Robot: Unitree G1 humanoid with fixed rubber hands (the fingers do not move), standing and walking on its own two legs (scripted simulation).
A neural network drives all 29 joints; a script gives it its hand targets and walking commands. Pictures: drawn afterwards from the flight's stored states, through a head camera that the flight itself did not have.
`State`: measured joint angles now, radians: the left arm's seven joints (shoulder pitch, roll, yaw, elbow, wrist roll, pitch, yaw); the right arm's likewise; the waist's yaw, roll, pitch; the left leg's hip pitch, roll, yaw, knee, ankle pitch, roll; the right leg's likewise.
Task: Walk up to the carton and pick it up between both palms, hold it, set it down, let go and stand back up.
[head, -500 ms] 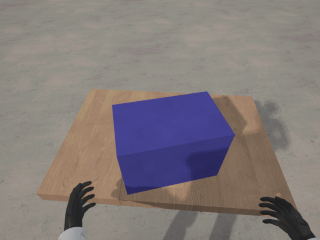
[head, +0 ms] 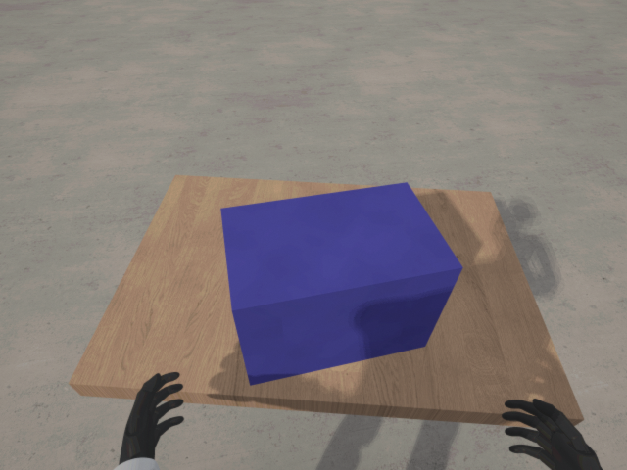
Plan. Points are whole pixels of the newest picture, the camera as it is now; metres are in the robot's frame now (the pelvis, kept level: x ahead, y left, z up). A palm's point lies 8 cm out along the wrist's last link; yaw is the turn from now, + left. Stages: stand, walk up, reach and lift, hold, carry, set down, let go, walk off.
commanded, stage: set down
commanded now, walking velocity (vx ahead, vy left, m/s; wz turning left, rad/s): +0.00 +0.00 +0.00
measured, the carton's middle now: (329, 282) +0.44 +0.02 -0.03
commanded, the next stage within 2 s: let go in 1.36 s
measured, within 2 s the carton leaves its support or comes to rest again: neither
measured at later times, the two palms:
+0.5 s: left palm (138, 458) +0.16 +0.24 -0.04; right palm out of the picture +0.18 -0.26 -0.05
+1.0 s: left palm (132, 467) +0.15 +0.24 -0.06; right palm out of the picture +0.18 -0.22 -0.07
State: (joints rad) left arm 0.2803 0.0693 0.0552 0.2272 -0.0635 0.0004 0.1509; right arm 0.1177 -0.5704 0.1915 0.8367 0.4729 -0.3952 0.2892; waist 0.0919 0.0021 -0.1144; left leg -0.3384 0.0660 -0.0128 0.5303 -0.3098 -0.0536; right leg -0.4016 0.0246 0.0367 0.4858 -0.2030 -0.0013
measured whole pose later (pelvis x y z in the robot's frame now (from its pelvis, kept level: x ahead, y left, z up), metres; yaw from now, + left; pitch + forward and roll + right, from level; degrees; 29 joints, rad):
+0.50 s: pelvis +0.00 +0.01 +0.00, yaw +0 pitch +4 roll -1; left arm 0.28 0.12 0.04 0.29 -0.06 0.07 0.11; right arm 0.16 -0.44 0.14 0.80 0.34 -0.32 0.19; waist 0.07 0.00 -0.07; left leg -0.27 0.07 -0.01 0.52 -0.32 -0.05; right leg -0.32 0.02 0.04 0.45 -0.20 0.00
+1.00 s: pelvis +0.01 +0.01 +0.00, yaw +0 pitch +2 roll -2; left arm 0.28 0.16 0.03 0.34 -0.06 0.11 0.07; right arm 0.17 -0.32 0.10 0.80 0.21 -0.30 0.10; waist 0.07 0.00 -0.03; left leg -0.21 0.07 -0.01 0.50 -0.32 -0.04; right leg -0.25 0.02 0.04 0.41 -0.20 0.01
